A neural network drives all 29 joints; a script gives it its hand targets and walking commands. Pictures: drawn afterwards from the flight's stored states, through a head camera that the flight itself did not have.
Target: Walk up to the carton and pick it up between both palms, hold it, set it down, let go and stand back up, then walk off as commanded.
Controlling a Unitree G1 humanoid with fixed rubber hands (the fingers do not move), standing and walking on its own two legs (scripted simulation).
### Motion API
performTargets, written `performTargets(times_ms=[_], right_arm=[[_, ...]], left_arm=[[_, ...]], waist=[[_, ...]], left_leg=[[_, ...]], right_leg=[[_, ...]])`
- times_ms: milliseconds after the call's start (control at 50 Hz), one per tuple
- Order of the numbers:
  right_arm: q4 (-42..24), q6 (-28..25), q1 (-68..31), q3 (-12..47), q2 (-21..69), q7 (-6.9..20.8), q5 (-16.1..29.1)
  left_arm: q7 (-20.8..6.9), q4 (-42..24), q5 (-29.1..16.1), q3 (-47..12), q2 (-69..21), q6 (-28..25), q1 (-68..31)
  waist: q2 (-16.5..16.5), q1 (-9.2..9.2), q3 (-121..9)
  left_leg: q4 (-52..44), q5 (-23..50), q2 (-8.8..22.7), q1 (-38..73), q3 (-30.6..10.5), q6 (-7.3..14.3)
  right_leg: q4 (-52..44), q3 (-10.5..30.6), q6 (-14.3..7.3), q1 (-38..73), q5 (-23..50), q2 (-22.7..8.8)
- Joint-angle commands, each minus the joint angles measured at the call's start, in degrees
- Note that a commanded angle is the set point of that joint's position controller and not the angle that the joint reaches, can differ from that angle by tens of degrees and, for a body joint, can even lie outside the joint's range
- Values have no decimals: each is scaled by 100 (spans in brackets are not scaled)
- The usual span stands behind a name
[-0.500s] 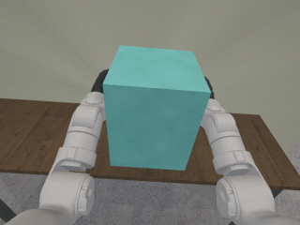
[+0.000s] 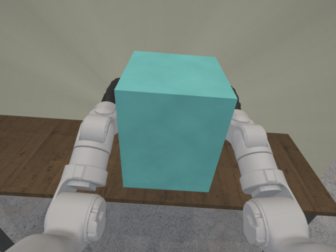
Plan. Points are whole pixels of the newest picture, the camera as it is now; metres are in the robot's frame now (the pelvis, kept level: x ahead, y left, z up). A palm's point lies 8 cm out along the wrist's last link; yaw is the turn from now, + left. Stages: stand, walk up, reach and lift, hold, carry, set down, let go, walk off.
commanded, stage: hold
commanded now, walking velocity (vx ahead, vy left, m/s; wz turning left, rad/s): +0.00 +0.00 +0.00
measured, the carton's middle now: (170, 120) +0.36 +0.02 +0.19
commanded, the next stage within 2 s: none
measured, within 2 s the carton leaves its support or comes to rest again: neither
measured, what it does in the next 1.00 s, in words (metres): stands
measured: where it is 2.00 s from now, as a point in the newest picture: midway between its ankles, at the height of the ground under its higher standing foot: outside the picture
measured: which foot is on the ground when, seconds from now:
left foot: down 0.00-1.00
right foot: down 0.00-1.00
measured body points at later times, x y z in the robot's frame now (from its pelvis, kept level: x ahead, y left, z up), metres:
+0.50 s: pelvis +0.00 +0.00 +0.00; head -0.07 +0.01 +0.44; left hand +0.38 +0.17 +0.21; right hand +0.39 -0.13 +0.21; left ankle +0.07 +0.13 -0.74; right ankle +0.01 -0.12 -0.74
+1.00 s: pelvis +0.00 +0.00 +0.00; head -0.08 +0.01 +0.44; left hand +0.38 +0.17 +0.21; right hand +0.39 -0.12 +0.21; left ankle +0.07 +0.13 -0.74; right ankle +0.01 -0.12 -0.74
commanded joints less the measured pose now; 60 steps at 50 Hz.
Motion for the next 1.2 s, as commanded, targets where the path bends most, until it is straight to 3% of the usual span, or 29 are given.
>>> performTargets(times_ms=[0, 240, 480, 840, 1180], right_arm=[[-2057, -591, -6761, 1987, 4212, 741, 1221], [-2033, -602, -6674, 1971, 4245, 776, 1269], [-2510, -487, -6599, 2260, 4284, 696, 1521], [-2011, -459, -6745, 1981, 4249, 738, 1345], [-2344, -508, -6749, 2148, 4309, 743, 1477]], left_arm=[[-937, -2286, -923, -2247, -4748, -425, -6299], [-888, -2508, -1041, -2402, -4814, -446, -6444], [-827, -2898, -1131, -2613, -4848, -370, -6285], [-896, -2409, -1024, -2349, -4801, -333, -6416], [-813, -2836, -1190, -2608, -4914, -406, -6509]], waist=[[495, -552, -2400], [567, -619, -2671], [600, -642, -2990], [549, -613, -2424], [663, -657, -2969]], left_leg=[[-430, 325, -568, 1726, -165, 39], [-376, 491, -571, 1829, -182, -1], [-212, 982, -612, 1941, -220, -57], [-366, 437, -573, 1717, -191, -2], [-256, 860, -575, 1918, -227, -68]], right_leg=[[-681, 332, 284, 21, 370, 351], [-648, 327, 281, 71, 608, 356], [-548, 338, 294, 302, 1251, 401], [-649, 342, 291, 54, 606, 337], [-561, 343, 275, 186, 1064, 377]])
